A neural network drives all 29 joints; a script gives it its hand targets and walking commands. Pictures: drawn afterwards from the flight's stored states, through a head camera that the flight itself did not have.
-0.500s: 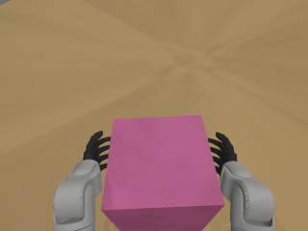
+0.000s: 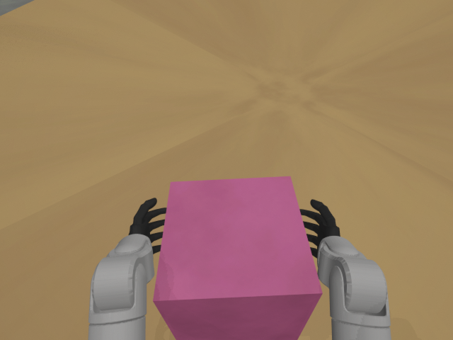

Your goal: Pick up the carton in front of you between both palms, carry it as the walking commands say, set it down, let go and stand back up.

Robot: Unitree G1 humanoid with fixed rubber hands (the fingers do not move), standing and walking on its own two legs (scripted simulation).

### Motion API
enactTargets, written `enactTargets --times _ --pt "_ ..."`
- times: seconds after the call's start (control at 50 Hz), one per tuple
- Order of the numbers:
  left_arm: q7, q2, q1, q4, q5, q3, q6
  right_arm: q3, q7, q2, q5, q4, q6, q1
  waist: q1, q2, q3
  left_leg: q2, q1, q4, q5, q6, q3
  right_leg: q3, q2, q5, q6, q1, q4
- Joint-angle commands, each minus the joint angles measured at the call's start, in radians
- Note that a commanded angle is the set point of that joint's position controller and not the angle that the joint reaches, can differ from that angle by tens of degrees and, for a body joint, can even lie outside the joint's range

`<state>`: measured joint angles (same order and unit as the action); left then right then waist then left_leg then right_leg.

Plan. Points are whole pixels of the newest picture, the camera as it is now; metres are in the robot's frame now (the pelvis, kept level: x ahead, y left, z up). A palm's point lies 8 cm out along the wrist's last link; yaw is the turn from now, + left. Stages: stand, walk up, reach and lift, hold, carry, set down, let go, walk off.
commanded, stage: carry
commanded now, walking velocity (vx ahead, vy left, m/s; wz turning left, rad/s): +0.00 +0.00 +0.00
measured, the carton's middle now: (234, 266) +0.25 +0.00 +0.00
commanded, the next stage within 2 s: hold in 0.94 s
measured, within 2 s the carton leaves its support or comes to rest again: neither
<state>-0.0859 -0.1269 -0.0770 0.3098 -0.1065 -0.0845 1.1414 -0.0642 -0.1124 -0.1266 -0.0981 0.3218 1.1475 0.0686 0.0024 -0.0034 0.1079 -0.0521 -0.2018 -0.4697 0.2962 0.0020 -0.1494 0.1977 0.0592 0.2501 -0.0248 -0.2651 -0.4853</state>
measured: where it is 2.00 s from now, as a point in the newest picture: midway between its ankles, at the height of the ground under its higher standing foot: outside the picture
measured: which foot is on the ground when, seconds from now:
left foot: down 0.00-1.00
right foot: down 0.00-1.00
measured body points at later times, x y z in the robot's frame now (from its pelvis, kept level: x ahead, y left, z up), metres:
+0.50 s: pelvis -0.02 -0.01 +0.00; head -0.03 -0.01 +0.45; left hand +0.29 +0.14 +0.03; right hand +0.29 -0.16 +0.02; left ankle -0.03 +0.11 -0.74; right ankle +0.00 -0.10 -0.74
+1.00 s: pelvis -0.02 -0.01 +0.00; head -0.03 -0.02 +0.45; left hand +0.29 +0.14 +0.04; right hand +0.28 -0.16 +0.03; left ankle -0.03 +0.12 -0.74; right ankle +0.00 -0.10 -0.74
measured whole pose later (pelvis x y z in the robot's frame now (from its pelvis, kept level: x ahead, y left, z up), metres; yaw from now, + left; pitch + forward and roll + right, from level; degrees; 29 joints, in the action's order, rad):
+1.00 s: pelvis -0.02 -0.01 +0.00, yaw -1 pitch -1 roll +0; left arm -0.01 -0.15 -0.23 -0.15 -0.24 -0.20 0.72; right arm -0.16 -0.02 -0.14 -0.24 -0.14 0.73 0.23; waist -0.01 -0.01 0.01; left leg -0.04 -0.16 -0.44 0.25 0.00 -0.07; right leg 0.18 0.03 0.20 -0.05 -0.22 -0.44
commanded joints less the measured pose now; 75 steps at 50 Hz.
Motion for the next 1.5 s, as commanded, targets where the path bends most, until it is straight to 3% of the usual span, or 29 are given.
enactTargets --times 0.0,0.36,0.46,0.6,0.92,0.94,0.96,1.0,1.02,1.04,1.06,1.08,1.18,1.24,1.32,1.38,1.48 --pt "0.147 -0.729 -0.411 0.028 0.238 0.588 -0.06 0.575 0.167 -0.723 0.23 0.018 -0.065 0.428 -0.001 0.002 0.143 -0.11 -0.004 0.076 -0.199 -0.016 0.098 -0.121 0.115 -0.212 0.002 0.093 0.068" --pt "0.251 -0.786 -0.557 -0.421 0.085 0.396 -0.409 0.396 0.273 -0.774 0.079 -0.4 -0.417 0.581 0.0 0.005 0.185 -0.104 -0.012 0.066 -0.155 -0.012 0.098 -0.125 0.117 -0.205 -0.01 0.091 0.078" --pt "0.278 -0.83 -0.614 -0.489 0.081 0.4 -0.5 0.404 0.298 -0.828 0.073 -0.472 -0.504 0.638 0.002 0.006 0.215 -0.102 0.002 0.055 -0.173 -0.01 0.095 -0.122 0.118 -0.231 -0.011 0.107 0.069" --pt "0.285 -0.894 -0.597 -0.427 0.114 0.466 -0.47 0.469 0.302 -0.892 0.106 -0.412 -0.476 0.619 0.003 0.007 0.247 -0.106 0.016 0.035 -0.219 -0.008 0.095 -0.119 0.121 -0.284 -0.011 0.112 0.047" --pt "0.286 -0.885 -0.588 -0.438 0.102 0.441 -0.439 0.44 0.302 -0.88 0.095 -0.421 -0.444 0.612 0.001 0.006 0.224 -0.106 -0.002 0.038 -0.198 -0.004 0.094 -0.122 0.12 -0.273 -0.013 0.099 0.054" --pt "0.291 -0.913 -0.49 -0.425 0.091 0.407 -0.434 0.424 0.305 -0.908 0.096 -0.413 -0.436 0.51 -0.004 -0.014 0.173 0.152 0.046 0.086 -0.41 -0.038 0.226 -0.294 -0.111 -0.57 0.002 0.367 0.076" --pt "0.285 -0.856 -0.515 -0.396 0.077 0.4 -0.449 0.416 0.291 -0.879 0.074 -0.38 -0.45 0.512 -0.003 0.022 0.212 0.136 0.038 0.094 -0.45 -0.044 0.249 -0.315 -0.1 -0.606 0.002 0.459 0.077" --pt "0.289 -0.858 -0.543 -0.4 0.079 0.398 -0.461 0.374 0.277 -0.844 0.036 -0.417 -0.461 0.515 0.015 0.007 0.148 0.14 -0.049 0.127 -0.402 -0.033 0.251 -0.32 -0.089 -0.642 0.007 0.543 0.079" --pt "0.295 -0.844 -0.561 -0.417 0.085 0.401 -0.467 0.357 0.269 -0.834 0.02 -0.436 -0.464 0.502 0.029 0.025 0.145 0.136 -0.05 0.136 -0.341 -0.031 0.249 -0.318 -0.09 -0.558 0.002 0.567 0.102" --pt "0.297 -0.849 -0.564 -0.425 0.083 0.399 -0.474 0.367 0.269 -0.84 0.025 -0.432 -0.467 0.519 0.028 0.007 0.121 0.135 -0.062 0.145 -0.314 -0.027 0.252 -0.311 -0.091 -0.533 0.002 0.555 0.102" --pt "0.296 -0.851 -0.566 -0.435 0.079 0.395 -0.476 0.376 0.271 -0.851 0.038 -0.426 -0.468 0.54 0.017 0.005 0.133 0.139 -0.069 0.147 -0.305 -0.027 0.253 -0.311 -0.092 -0.536 0.005 0.577 0.101" --pt "0.298 -0.845 -0.575 -0.447 0.077 0.384 -0.478 0.386 0.274 -0.862 0.045 -0.426 -0.465 0.559 0.008 0.026 0.139 0.137 -0.07 0.152 -0.257 -0.03 0.257 -0.31 -0.09 -0.48 0.006 0.585 0.112" --pt "0.288 -0.875 -0.607 -0.545 0.021 0.291 -0.482 0.391 0.307 -0.878 0.066 -0.45 -0.456 0.683 -0.043 0.016 0.084 0.124 -0.07 0.177 -0.136 -0.058 0.266 -0.3 -0.094 -0.282 0.02 0.509 0.113" --pt "0.288 -0.906 -0.752 -0.638 -0.018 0.217 -0.497 0.304 0.336 -0.866 0.033 -0.572 -0.474 0.834 -0.048 -0.021 0.01 0.103 -0.121 0.17 0.027 -0.066 0.269 -0.286 -0.102 -0.063 0.002 0.428 0.095" --pt "0.285 -0.923 -0.96 -0.834 -0.114 0.06 -0.546 0.109 0.368 -0.838 -0.067 -0.793 -0.53 1.023 -0.014 -0.049 -0.06 0.086 -0.178 0.146 0.214 -0.07 0.267 -0.269 -0.12 0.108 -0.009 0.35 0.043" --pt "0.263 -0.861 -1.043 -0.929 -0.193 -0.082 -0.587 -0.047 0.361 -0.771 -0.154 -0.929 -0.574 1.089 -0.005 -0.037 -0.088 0.098 -0.191 0.103 0.25 -0.059 0.244 -0.259 -0.131 0.164 -0.008 0.27 0.016" --pt "0.223 -0.708 -1.008 -0.975 -0.3 -0.264 -0.657 -0.215 0.329 -0.631 -0.271 -1.026 -0.651 1.041 -0.03 0.007 -0.081 0.126 -0.25 0.012 0.142 -0.038 0.221 -0.253 -0.137 0.11 -0.014 0.123 -0.035"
